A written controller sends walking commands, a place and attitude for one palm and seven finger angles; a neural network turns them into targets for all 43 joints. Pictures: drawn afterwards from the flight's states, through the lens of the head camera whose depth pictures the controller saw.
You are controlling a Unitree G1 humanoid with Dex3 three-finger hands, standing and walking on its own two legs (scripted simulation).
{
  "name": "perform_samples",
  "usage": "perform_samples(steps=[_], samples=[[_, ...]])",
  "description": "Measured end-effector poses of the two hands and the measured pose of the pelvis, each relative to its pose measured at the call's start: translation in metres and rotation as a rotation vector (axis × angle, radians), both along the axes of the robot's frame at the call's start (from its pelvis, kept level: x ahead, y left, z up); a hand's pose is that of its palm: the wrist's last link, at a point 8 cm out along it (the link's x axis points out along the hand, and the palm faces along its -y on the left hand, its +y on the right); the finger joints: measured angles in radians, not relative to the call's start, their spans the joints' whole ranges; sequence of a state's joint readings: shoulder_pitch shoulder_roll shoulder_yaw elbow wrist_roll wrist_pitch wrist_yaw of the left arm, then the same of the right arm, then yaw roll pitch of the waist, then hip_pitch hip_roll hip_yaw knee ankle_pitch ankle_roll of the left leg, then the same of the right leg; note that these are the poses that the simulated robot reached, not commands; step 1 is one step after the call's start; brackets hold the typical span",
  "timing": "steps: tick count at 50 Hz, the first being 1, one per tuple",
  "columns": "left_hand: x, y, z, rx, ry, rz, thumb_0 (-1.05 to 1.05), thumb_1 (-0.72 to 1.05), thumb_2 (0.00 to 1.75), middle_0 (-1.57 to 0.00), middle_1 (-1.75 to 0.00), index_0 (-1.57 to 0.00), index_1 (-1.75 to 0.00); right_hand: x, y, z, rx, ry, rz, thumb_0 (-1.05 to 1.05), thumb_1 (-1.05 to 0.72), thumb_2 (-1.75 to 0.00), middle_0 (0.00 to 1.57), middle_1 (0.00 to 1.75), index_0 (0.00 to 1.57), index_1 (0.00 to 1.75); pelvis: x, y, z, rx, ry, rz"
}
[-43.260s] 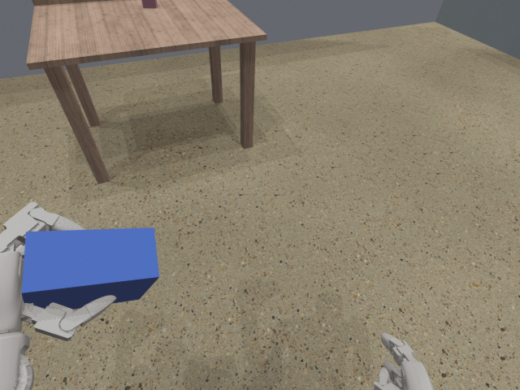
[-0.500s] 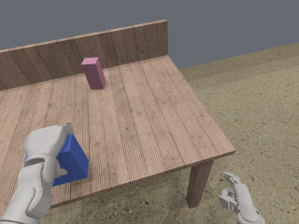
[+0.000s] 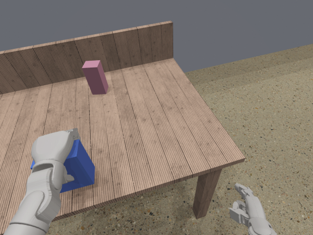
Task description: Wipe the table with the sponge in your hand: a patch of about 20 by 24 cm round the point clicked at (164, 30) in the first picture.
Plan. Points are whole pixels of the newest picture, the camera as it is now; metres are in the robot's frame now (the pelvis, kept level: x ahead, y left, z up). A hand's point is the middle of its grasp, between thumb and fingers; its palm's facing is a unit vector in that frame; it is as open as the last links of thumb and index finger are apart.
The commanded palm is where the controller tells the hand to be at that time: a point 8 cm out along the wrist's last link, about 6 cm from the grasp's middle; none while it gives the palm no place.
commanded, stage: move the sponge above the wiping area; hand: left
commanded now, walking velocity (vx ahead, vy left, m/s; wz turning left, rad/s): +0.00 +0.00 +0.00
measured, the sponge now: (70, 171) +0.25 +0.29 +0.01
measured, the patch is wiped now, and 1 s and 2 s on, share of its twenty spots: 0.00 0.00 0.00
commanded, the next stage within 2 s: lower the sponge onto the table in 1.98 s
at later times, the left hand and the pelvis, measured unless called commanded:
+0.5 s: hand (71, 152) +0.29 +0.29 +0.05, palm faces -0.04 -0.07 -1.00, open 10.4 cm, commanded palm +0.26 +0.29 +0.12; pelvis +0.01 +0.01 +0.00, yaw +0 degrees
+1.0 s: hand (77, 148) +0.31 +0.29 +0.04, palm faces -0.06 -0.07 -1.00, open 10.4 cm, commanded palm +0.28 +0.28 +0.11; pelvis +0.01 +0.01 +0.00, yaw +1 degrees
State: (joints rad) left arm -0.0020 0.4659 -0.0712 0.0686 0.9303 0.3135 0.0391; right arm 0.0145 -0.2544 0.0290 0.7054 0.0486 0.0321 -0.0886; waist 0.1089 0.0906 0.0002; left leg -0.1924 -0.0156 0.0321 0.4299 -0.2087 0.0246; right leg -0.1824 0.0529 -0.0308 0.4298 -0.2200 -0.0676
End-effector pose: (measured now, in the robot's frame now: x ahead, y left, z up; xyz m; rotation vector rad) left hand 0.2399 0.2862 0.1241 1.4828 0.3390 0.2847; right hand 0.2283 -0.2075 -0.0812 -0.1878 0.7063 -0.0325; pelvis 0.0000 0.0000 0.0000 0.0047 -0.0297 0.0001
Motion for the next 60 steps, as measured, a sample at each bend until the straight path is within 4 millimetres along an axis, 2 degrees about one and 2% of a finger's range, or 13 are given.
perform_samples(steps=[6,10,14,23,43,54,60], samples=[[0.004,0.003,0.0,0.001,0.0,0.022,0.0,-0.53,1.03,-0.71,-1.32,-0.72,-1.31,0.001,0.003,0.0,0.01,0.004,0.0,0.01,-0.9,-0.9,0.2,0.3,0.2,0.3,0.001,0.004,0.0,-0.001,0.007,0.002],[0.006,0.004,-0.007,-0.01,0.026,0.028,0.0,-0.53,1.03,-0.71,-1.32,-0.72,-1.31,0.001,0.005,-0.001,0.006,0.014,0.001,0.01,-0.9,-0.9,0.2,0.3,0.2,0.3,0.001,0.005,0.0,-0.002,0.011,0.007],[0.012,0.006,-0.014,-0.011,0.05,0.015,0.0,-0.53,1.03,-0.71,-1.32,-0.72,-1.31,-0.001,0.006,-0.002,-0.005,0.026,-0.001,0.01,-0.9,-0.9,0.2,0.3,0.2,0.3,0.002,0.006,0.0,-0.003,0.016,0.009],[0.027,0.001,-0.014,-0.001,0.018,-0.009,0.0,-0.53,1.03,-0.71,-1.32,-0.72,-1.31,-0.005,0.007,-0.006,-0.001,0.05,-0.016,0.01,-0.9,-0.9,0.2,0.3,0.2,0.3,0.005,0.01,0.0,-0.005,0.032,0.008],[0.044,0.006,-0.033,-0.007,0.065,0.011,0.0,-0.53,1.03,-0.71,-1.32,-0.72,-1.31,-0.008,-0.004,-0.009,-0.022,0.091,-0.051,0.01,-0.9,-0.9,0.2,0.3,0.2,0.3,0.013,0.012,0.0,-0.008,0.058,0.01],[0.056,-0.006,-0.025,-0.002,0.028,-0.001,0.0,-0.53,1.03,-0.71,-1.32,-0.72,-1.31,-0.005,0.001,-0.012,0.005,0.095,-0.047,0.01,-0.9,-0.9,0.2,0.3,0.2,0.3,0.016,0.012,0.0,-0.006,0.062,0.012],[0.051,-0.004,-0.022,-0.009,0.028,0.034,0.0,-0.53,1.03,-0.71,-1.32,-0.72,-1.32,0.0,0.002,-0.009,0.022,0.084,-0.04,0.01,-0.9,-0.9,0.2,0.3,0.2,0.3,0.019,0.01,0.0,-0.004,0.055,0.003]])
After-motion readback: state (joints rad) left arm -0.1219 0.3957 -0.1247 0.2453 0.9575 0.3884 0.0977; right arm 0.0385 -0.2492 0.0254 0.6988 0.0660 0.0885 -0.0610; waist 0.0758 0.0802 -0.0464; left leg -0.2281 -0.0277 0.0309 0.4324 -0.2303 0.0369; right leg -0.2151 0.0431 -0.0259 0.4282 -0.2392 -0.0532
